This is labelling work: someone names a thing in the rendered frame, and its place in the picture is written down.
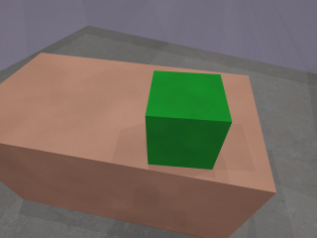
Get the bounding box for pedestal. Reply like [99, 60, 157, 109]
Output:
[0, 53, 276, 238]

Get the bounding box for carton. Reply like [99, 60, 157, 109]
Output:
[145, 70, 232, 170]

